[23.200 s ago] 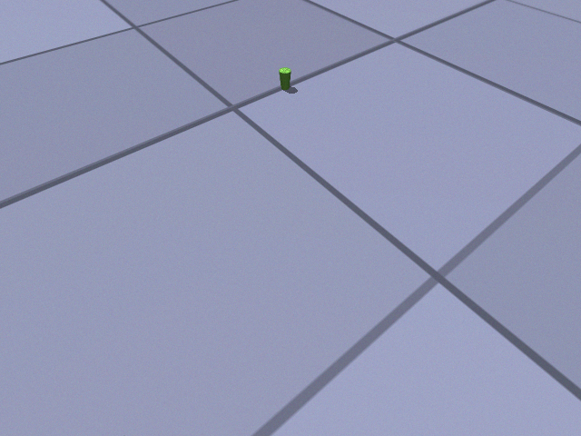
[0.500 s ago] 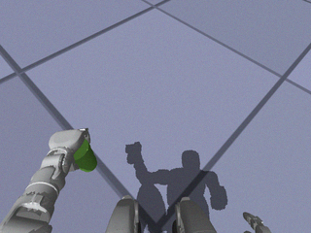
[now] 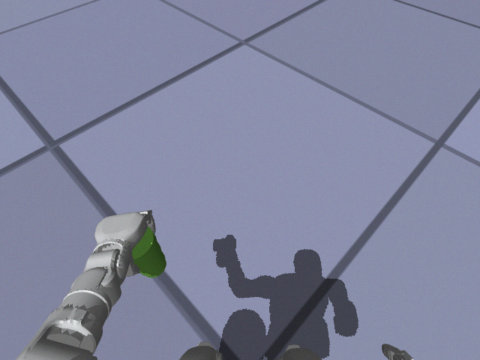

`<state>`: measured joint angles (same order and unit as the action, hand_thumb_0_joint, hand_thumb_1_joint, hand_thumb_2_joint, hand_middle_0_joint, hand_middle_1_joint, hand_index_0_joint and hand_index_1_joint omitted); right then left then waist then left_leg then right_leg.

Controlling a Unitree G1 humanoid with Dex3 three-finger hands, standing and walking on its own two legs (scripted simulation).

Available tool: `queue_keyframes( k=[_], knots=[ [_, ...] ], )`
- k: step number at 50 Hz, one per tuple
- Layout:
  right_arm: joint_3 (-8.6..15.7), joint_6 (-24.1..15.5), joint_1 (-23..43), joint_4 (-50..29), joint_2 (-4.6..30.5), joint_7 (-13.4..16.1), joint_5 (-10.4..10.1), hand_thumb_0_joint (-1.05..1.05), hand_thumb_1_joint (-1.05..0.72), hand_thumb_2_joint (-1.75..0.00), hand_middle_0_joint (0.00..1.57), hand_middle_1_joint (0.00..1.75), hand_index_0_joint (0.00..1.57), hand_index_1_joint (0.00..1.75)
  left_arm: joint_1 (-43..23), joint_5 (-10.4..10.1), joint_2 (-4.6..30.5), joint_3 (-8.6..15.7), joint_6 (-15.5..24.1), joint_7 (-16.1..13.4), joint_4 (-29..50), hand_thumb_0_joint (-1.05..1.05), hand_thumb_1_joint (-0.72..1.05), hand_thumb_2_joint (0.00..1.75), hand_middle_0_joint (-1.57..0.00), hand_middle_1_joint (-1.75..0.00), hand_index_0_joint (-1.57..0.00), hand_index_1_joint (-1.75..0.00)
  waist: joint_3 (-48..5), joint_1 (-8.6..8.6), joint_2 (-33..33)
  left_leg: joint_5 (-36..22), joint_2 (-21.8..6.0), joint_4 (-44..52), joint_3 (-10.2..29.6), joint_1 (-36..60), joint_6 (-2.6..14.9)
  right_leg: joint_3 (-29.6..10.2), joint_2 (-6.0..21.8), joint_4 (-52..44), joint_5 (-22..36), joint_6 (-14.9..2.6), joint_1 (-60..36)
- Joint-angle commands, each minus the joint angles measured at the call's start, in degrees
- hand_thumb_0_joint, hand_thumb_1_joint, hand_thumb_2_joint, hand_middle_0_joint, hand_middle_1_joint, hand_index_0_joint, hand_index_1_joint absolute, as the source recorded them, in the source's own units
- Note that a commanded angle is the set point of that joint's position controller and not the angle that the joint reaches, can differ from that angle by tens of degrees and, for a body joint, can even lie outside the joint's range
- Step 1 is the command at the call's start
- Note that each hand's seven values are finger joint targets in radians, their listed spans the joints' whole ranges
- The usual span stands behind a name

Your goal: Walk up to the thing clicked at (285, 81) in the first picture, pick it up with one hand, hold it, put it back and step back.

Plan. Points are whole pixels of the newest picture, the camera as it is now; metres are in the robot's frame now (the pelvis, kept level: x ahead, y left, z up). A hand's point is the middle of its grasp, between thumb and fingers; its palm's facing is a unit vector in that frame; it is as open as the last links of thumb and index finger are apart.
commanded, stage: hold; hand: left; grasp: from above
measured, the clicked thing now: (145, 254) +0.34 +0.22 -0.13
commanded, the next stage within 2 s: crouch in 1.92 s
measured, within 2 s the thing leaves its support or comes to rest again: neither
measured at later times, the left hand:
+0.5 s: hand (130, 239) +0.33 +0.22 -0.03, palm faces -0.44 -0.07 -0.90, open 10.2 cm
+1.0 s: hand (131, 240) +0.32 +0.21 -0.01, palm faces -0.43 -0.06 -0.90, open 10.2 cm
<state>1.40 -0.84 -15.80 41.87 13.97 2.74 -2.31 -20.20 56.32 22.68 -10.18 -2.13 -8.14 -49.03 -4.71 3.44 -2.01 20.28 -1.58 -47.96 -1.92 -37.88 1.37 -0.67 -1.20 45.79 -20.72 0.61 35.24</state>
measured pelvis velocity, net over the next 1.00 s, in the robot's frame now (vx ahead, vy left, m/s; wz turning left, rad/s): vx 0.01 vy -0.01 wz -0.01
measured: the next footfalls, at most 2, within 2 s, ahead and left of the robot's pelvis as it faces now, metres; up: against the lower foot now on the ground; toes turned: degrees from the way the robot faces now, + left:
none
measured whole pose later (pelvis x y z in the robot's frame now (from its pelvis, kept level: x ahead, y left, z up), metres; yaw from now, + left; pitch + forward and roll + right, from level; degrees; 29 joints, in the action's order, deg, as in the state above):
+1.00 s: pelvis +0.01 -0.01 +0.03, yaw +0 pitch +3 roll +0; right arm 1.5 2.7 -12.4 38.9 15.0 3.0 -3.9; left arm -15.3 56.2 22.6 -11.9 -1.6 0.2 -37.8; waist -1.5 0.5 -2.7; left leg 14.0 -1.0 -30.9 -2.9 -19.7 0.5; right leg -1.7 -0.8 31.5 -15.6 -0.2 18.8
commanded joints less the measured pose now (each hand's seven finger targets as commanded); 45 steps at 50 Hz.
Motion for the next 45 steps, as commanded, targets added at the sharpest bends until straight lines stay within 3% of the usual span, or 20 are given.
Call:
queue_keyframes(
  k=[1, 3, 5, 11, 15, 17, 20, 22, 29, 31, 36, 42, 45],
  knots=[
    [3.32, -2.04, -0.92, -5.25, 8.66, 0.67, -0.29, 0.00, -0.91, -0.90, 0.20, 0.30, 0.20, 0.30, -16.64, 0.08, 11.24, 4.05, 0.05, -1.74, 9.86, 0.00, 0.51, 1.13, -0.85, -1.13, -0.87, -1.11, -16.61, -0.34, -1.02, -12.67, 1.53, 9.07, 1.76, 16.04, -1.09, 0.28, -1.70, -8.62, 11.21, -1.79, -7.57],
    [3.46, -1.88, -0.60, -5.23, 8.82, 0.58, -0.44, 0.00, -0.91, -0.90, 0.20, 0.30, 0.20, 0.30, -16.14, 0.38, 10.28, 3.02, 0.02, -1.11, 9.66, 0.00, 0.51, 1.07, -0.84, -1.08, -0.87, -1.06, -15.39, -0.08, -0.52, -13.84, 1.42, 9.91, 1.60, 17.18, -1.10, 0.36, -1.77, -9.34, 11.92, -1.83, -7.36],
    [3.70, -1.82, -0.37, -5.19, 9.02, 0.65, -0.48, 0.00, -0.91, -0.90, 0.20, 0.30, 0.20, 0.30, -18.17, 0.57, 11.80, 3.79, 0.64, -0.68, 11.60, 0.00, 0.50, 1.05, -0.82, -1.09, -0.86, -1.05, -16.57, -0.56, -1.06, -14.52, 1.57, 10.56, 1.54, 18.32, -1.14, 0.25, -1.85, -9.94, 12.60, -1.80, -9.20],
    [3.62, -1.50, 0.54, -5.74, 8.97, 0.44, -0.70, 0.00, -0.90, -0.90, 0.20, 0.30, 0.20, 0.30, -16.76, 0.49, 10.99, 3.32, 0.84, 0.69, 12.20, 0.00, 0.50, 1.03, -0.83, -1.06, -0.86, -1.03, -14.71, -0.64, -0.41, -16.21, 1.61, 12.45, 1.17, 20.11, -1.06, 0.00, -1.83, -11.64, 14.01, -1.84, -10.82],
    [3.64, -1.04, 1.42, -6.71, 8.88, 0.33, -0.88, 0.00, -0.90, -0.90, 0.20, 0.30, 0.20, 0.30, -15.55, 0.24, 11.23, 3.64, 0.67, 1.39, 12.98, 0.00, 0.52, 1.06, -0.86, -1.05, -0.88, -1.02, -14.48, -1.74, 0.57, -17.24, 2.12, 12.95, 0.44, 20.52, -0.63, -0.63, -1.47, -12.97, 16.20, -1.36, -13.84],
    [3.50, -0.86, 1.84, -7.10, 8.87, 0.31, -0.93, 0.00, -0.90, -0.90, 0.20, 0.30, 0.20, 0.30, -16.17, 0.19, 10.64, 2.93, 0.64, 1.89, 13.81, 0.00, 0.52, 1.07, -0.85, -1.06, -0.88, -1.03, -13.61, -1.09, 0.78, -16.38, 2.05, 13.60, 0.54, 20.45, -0.52, -0.76, -1.46, -13.53, 15.63, -1.33, -13.31],
    [3.40, -0.53, 2.49, -7.75, 8.81, 0.36, -1.11, 0.00, -0.90, -0.90, 0.20, 0.30, 0.20, 0.30, -15.05, 0.37, 11.65, 3.66, 0.69, 2.63, 14.94, 0.00, 0.53, 1.05, -0.86, -1.05, -0.89, -1.02, -13.08, -1.90, 0.24, -14.93, 2.14, 14.92, 0.65, 20.84, -0.62, -0.77, -1.43, -14.40, 13.81, -1.48, -14.39],
    [3.50, -0.41, 2.87, -7.94, 8.91, 0.41, -1.15, 0.00, -0.90, -0.90, 0.20, 0.30, 0.20, 0.30, -14.66, 0.44, 11.72, 3.56, 0.83, 3.37, 16.05, 0.00, 0.53, 1.03, -0.85, -1.03, -0.88, -1.00, -13.93, -2.18, -0.18, -16.87, 1.97, 15.26, 0.61, 22.19, -0.66, -0.53, -1.56, -14.18, 15.10, -1.62, -15.17],
    [3.32, 0.11, 3.58, -8.62, 8.64, 0.59, -1.31, 0.00, -0.90, -0.90, 0.20, 0.30, 0.20, 0.30, -14.63, 0.58, 10.79, 2.98, 1.13, 4.27, 17.79, 0.00, 0.48, 1.03, -0.81, -1.06, -0.85, -1.03, -12.59, -1.79, 0.86, -17.30, 1.99, 16.59, 0.30, 24.10, -0.36, -0.84, -1.42, -15.76, 16.12, -1.38, -15.81],
    [3.36, 0.30, 3.94, -8.68, 8.72, 0.62, -1.34, 0.00, -0.90, -0.90, 0.20, 0.30, 0.20, 0.30, -14.47, 0.25, 11.61, 3.88, 0.97, 4.26, 18.78, 0.00, 0.49, 1.04, -0.82, -1.06, -0.85, -1.02, -13.23, -2.23, 1.20, -17.87, 2.11, 16.82, 0.21, 24.66, -0.17, -0.92, -1.24, -16.30, 17.10, -1.12, -16.82],
    [3.14, 0.55, 4.97, -9.34, 8.70, 0.59, -1.56, 0.00, -0.90, -0.90, 0.20, 0.30, 0.20, 0.30, -13.54, 0.34, 11.22, 3.51, 0.68, 4.74, 18.87, 0.00, 0.48, 1.05, -0.81, -1.06, -0.84, -1.03, -11.16, -2.53, 1.28, -15.07, 2.16, 18.63, 0.12, 24.72, -0.29, -1.04, -1.12, -17.72, 14.21, -1.30, -17.17],
    [2.92, 0.87, 5.64, -9.68, 8.43, 0.74, -1.67, 0.00, -0.91, -0.90, 0.20, 0.30, 0.20, 0.30, -13.75, 0.31, 11.72, 3.76, 0.76, 5.96, 21.19, 0.00, 0.47, 1.04, -0.80, -1.06, -0.83, -1.03, -12.36, -2.88, 0.98, -17.29, 2.25, 19.29, -0.15, 26.29, -0.13, -1.12, -0.98, -18.25, 16.55, -1.13, -18.76],
    [2.93, 0.92, 6.14, -9.94, 8.58, 0.81, -1.77, 0.00, -0.91, -0.90, 0.20, 0.30, 0.20, 0.30, -14.15, 0.18, 11.58, 3.43, 0.90, 6.16, 22.00, 0.00, 0.46, 1.02, -0.79, -1.06, -0.83, -1.02, -10.97, -2.97, 0.83, -15.51, 2.02, 20.47, 0.05, 26.76, -0.30, -0.90, -1.10, -19.02, 14.29, -1.45, -18.55]
  ],
)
